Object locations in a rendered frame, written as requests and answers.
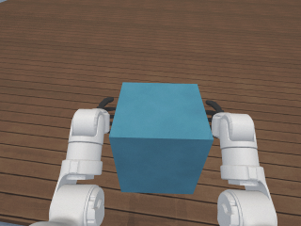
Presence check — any robot right forearm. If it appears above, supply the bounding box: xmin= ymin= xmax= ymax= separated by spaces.
xmin=212 ymin=112 xmax=277 ymax=218

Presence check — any robot left upper arm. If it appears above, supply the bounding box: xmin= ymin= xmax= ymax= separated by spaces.
xmin=29 ymin=184 xmax=104 ymax=226

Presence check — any left robot hand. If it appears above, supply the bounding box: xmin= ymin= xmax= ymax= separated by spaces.
xmin=96 ymin=97 xmax=117 ymax=134

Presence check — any robot right upper arm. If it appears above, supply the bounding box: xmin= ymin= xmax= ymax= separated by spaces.
xmin=217 ymin=189 xmax=277 ymax=226

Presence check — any robot left forearm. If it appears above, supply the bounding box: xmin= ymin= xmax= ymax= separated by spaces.
xmin=49 ymin=108 xmax=110 ymax=219

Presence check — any right robot hand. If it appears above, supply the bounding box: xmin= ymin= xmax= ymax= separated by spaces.
xmin=205 ymin=100 xmax=224 ymax=138

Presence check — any carton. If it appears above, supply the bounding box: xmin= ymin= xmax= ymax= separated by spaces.
xmin=109 ymin=82 xmax=214 ymax=195

